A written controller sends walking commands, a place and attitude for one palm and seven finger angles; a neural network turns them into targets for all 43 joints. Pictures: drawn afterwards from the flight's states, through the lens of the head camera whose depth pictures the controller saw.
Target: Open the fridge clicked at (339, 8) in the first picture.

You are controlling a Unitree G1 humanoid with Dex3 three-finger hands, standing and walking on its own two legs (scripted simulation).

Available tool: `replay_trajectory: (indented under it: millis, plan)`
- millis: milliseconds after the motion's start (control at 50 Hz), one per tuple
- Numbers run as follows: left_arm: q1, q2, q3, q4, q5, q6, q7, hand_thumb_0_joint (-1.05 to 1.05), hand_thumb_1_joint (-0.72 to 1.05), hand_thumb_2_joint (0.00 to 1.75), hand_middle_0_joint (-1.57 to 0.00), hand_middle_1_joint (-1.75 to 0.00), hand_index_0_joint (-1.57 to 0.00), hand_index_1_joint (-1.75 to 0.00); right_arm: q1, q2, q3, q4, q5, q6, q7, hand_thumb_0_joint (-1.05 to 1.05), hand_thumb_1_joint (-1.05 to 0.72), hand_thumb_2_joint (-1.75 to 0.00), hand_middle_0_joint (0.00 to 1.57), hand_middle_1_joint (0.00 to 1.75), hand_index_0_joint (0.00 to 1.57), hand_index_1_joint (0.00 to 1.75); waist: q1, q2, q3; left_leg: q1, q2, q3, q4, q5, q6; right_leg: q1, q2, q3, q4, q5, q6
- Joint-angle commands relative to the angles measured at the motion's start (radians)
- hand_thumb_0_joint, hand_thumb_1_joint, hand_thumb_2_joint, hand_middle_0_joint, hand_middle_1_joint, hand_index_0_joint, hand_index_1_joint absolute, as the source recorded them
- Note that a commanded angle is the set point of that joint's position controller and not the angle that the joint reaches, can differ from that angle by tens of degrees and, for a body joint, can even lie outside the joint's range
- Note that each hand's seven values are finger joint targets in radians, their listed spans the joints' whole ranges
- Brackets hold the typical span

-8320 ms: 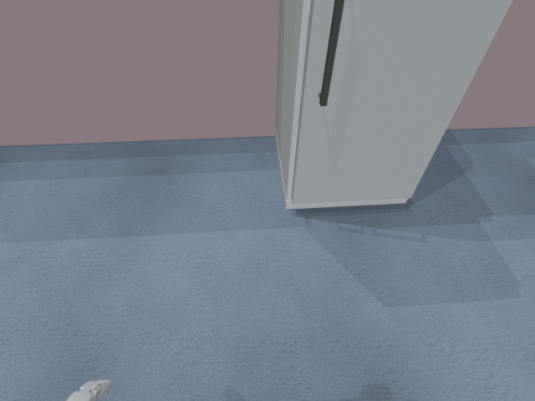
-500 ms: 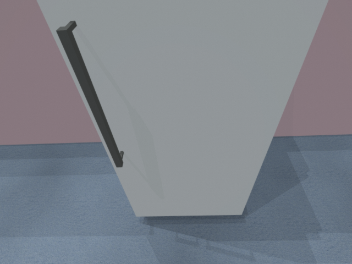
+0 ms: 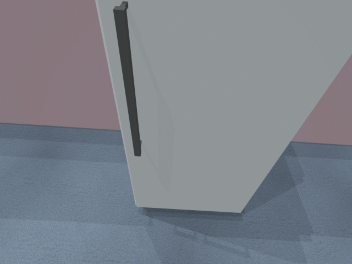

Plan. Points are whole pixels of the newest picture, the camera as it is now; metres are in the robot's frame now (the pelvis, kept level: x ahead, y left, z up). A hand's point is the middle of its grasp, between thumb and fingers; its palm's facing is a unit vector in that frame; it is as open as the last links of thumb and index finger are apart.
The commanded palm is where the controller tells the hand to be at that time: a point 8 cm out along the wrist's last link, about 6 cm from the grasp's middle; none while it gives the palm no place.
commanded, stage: come to a stop and stand still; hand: left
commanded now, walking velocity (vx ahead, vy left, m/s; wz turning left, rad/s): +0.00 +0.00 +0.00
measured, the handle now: (132, 97) +0.49 +0.17 +0.11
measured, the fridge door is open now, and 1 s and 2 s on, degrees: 0 0 0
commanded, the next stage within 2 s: look again from close up in 0.28 s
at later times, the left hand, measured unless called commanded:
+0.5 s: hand out of the picture +0.01 +0.18 -0.18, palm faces +0.01 -0.97 -0.22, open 7.4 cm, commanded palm none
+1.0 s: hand out of the picture +0.03 +0.22 -0.15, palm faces +0.00 -0.95 -0.33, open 7.4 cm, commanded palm none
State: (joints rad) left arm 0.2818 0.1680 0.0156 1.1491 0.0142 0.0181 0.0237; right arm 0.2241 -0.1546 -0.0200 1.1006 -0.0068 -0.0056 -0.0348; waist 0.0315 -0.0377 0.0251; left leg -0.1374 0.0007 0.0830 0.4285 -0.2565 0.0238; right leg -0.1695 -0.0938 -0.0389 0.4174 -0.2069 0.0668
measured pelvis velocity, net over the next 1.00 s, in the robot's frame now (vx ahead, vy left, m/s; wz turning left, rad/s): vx -0.04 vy -0.02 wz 0.02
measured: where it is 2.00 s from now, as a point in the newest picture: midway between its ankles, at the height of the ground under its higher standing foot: outside the picture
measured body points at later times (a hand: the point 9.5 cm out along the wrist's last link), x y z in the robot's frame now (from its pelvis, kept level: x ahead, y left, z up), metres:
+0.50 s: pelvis +0.00 -0.01 +0.00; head +0.01 -0.01 +0.45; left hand +0.01 +0.23 -0.16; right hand -0.01 -0.23 -0.16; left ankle -0.01 +0.10 -0.74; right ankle +0.01 -0.16 -0.74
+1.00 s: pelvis -0.04 -0.02 +0.00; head -0.06 -0.02 +0.45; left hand +0.03 +0.27 -0.13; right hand +0.04 -0.31 -0.13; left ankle -0.01 +0.10 -0.74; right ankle +0.01 -0.16 -0.74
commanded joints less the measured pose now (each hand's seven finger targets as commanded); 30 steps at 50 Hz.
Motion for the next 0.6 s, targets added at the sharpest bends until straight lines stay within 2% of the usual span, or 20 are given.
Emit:
replay_trajectory:
  millis: [0, 140, 160, 240, 260, 340, 360, 380, 400, 420, 460, 480, 520, 580]
  plan:
    - [0.053, 0.072, 0.001, -0.013, 0.004, -0.013, 0.009, 0.0, 0.9, 0.9, -0.2, -0.3, -0.2, -0.3, 0.059, -0.114, -0.009, -0.016, 0.0, -0.016, -0.001, 0.0, -0.9, -0.9, 0.2, 0.3, 0.2, 0.3, -0.013, 0.099, 0.065, -0.073, 0.139, -0.132, -0.176, 0.075, -0.005, -0.007, -0.023, 0.012, -0.048, 0.059, -0.035]
    - [0.042, 0.072, 0.0, -0.011, 0.003, -0.015, 0.01, 0.0, 0.9, 0.9, -0.2, -0.3, -0.2, -0.3, 0.077, -0.113, -0.011, -0.006, 0.0, -0.022, 0.001, 0.0, -0.9, -0.9, 0.2, 0.3, 0.2, 0.3, -0.014, 0.079, 0.053, -0.067, 0.131, -0.135, -0.187, 0.086, -0.01, 0.007, -0.027, 0.011, -0.049, 0.079, -0.033]
    - [0.042, 0.075, 0.001, -0.012, 0.003, -0.016, 0.01, 0.0, 0.9, 0.9, -0.2, -0.3, -0.2, -0.3, 0.085, -0.112, -0.011, -0.005, 0.001, -0.024, 0.0, 0.0, -0.9, -0.9, 0.2, 0.3, 0.2, 0.3, -0.014, 0.067, 0.043, -0.056, 0.131, -0.134, -0.176, 0.126, -0.008, 0.012, -0.029, 0.008, -0.049, 0.091, -0.034]
    - [0.041, 0.071, 0.0, -0.008, 0.0, -0.017, 0.012, 0.0, 0.9, 0.9, -0.2, -0.3, -0.2, -0.3, 0.1, -0.101, -0.01, 0.008, 0.001, -0.024, 0.001, 0.0, -0.9, -0.9, 0.2, 0.3, 0.2, 0.3, -0.017, 0.063, 0.052, -0.062, 0.126, -0.124, -0.178, 0.101, -0.011, 0.009, -0.03, 0.012, -0.054, 0.082, -0.035]
    - [0.044, 0.073, 0.001, -0.009, 0.002, -0.02, 0.012, 0.0, 0.9, 0.9, -0.2, -0.3, -0.2, -0.3, 0.108, -0.098, -0.012, 0.01, 0.002, -0.024, 0.0, 0.0, -0.9, -0.9, 0.2, 0.3, 0.2, 0.3, -0.014, 0.041, 0.046, -0.057, 0.125, -0.122, -0.167, 0.123, -0.007, 0.017, -0.032, 0.01, -0.057, 0.094, -0.036]
    - [0.047, 0.067, 0.0, -0.009, -0.001, -0.024, 0.014, 0.0, 0.9, 0.9, -0.2, -0.3, -0.2, -0.3, 0.124, -0.086, -0.011, 0.021, 0.002, -0.026, 0.0, 0.0, -0.9, -0.9, 0.2, 0.3, 0.2, 0.3, -0.02, 0.035, 0.033, -0.036, 0.119, -0.105, -0.149, 0.152, -0.008, 0.012, -0.034, 0.019, -0.061, 0.107, -0.041]
    - [0.007, 0.246, -0.008, -0.106, 0.013, -0.055, 0.012, 0.0, 0.9, 0.9, -0.2, -0.3, -0.2, -0.3, 0.069, -0.227, -0.013, -0.099, -0.011, -0.032, 0.015, 0.0, -0.9, -0.9, 0.2, 0.3, 0.2, 0.3, -0.04, 0.025, 0.111, -0.101, 0.066, -0.122, -0.128, 0.25, -0.029, 0.004, -0.005, 0.012, 0.003, 0.128, -0.069]
    - [0.031, 0.186, 0.023, -0.125, 0.012, -0.053, 0.019, 0.0, 0.9, 0.9, -0.2, -0.3, -0.2, -0.3, 0.094, -0.214, -0.045, -0.116, -0.016, -0.059, 0.006, 0.0, -0.9, -0.9, 0.2, 0.3, 0.2, 0.3, -0.035, 0.061, -0.059, -0.061, 0.111, -0.153, -0.047, 0.326, -0.012, 0.025, -0.017, 0.019, 0.094, 0.08, -0.079]
    - [0.035, 0.165, 0.026, -0.119, 0.013, -0.056, 0.019, 0.0, 0.9, 0.9, -0.2, -0.3, -0.2, -0.3, 0.094, -0.204, -0.052, -0.101, -0.016, -0.063, -0.004, 0.0, -0.9, -0.9, 0.2, 0.3, 0.2, 0.3, -0.036, 0.104, -0.142, -0.006, 0.12, -0.143, -0.013, 0.43, 0.002, 0.017, -0.013, 0.013, 0.109, 0.131, -0.092]
    - [0.054, 0.148, 0.011, -0.12, 0.007, -0.055, 0.019, 0.0, 0.9, 0.9, -0.2, -0.3, -0.2, -0.3, 0.1, -0.184, -0.042, -0.102, -0.01, -0.059, -0.008, 0.0, -0.9, -0.9, 0.2, 0.3, 0.2, 0.3, -0.033, 0.1, -0.166, 0.019, 0.124, -0.135, 0.008, 0.418, 0.012, 0.018, -0.014, 0.017, 0.084, 0.137, -0.091]
    - [0.057, 0.154, 0.014, -0.143, 0.009, -0.054, 0.018, 0.0, 0.9, 0.9, -0.2, -0.3, -0.2, -0.3, 0.095, -0.176, -0.042, -0.121, -0.011, -0.049, -0.006, 0.0, -0.9, -0.9, 0.2, 0.3, 0.2, 0.3, -0.033, 0.034, -0.129, -0.028, 0.109, -0.122, 0.043, 0.341, 0.017, 0.01, -0.019, 0.027, 0.074, 0.185, -0.095]
    - [0.047, 0.167, 0.021, -0.152, 0.01, -0.05, 0.017, 0.0, 0.9, 0.9, -0.2, -0.3, -0.2, -0.3, 0.088, -0.183, -0.048, -0.128, -0.008, -0.042, -0.005, 0.0, -0.9, -0.9, 0.2, 0.3, 0.2, 0.3, -0.038, 0.018, -0.077, -0.07, 0.103, -0.108, 0.039, 0.262, 0.015, -0.005, -0.025, 0.029, 0.066, 0.17, -0.095]
    - [0.034, 0.187, 0.026, -0.168, 0.011, -0.047, 0.017, 0.0, 0.9, 0.9, -0.2, -0.3, -0.2, -0.3, 0.075, -0.197, -0.052, -0.138, -0.006, -0.036, -0.003, 0.0, -0.9, -0.9, 0.2, 0.3, 0.2, 0.3, -0.039, 0.01, 0.002, -0.123, 0.097, -0.104, 0.028, 0.202, 0.015, -0.035, -0.026, 0.039, 0.059, 0.168, -0.098]
    - [0.019, 0.215, 0.03, -0.192, 0.008, -0.051, 0.015, 0.0, 0.9, 0.9, -0.2, -0.3, -0.2, -0.3, 0.049, -0.214, -0.05, -0.153, -0.007, -0.029, 0.005, 0.0, -0.9, -0.9, 0.2, 0.3, 0.2, 0.3, -0.039, 0.013, 0.038, -0.137, 0.091, -0.096, 0.021, 0.146, 0.011, -0.053, -0.03, 0.061, 0.035, 0.143, -0.102]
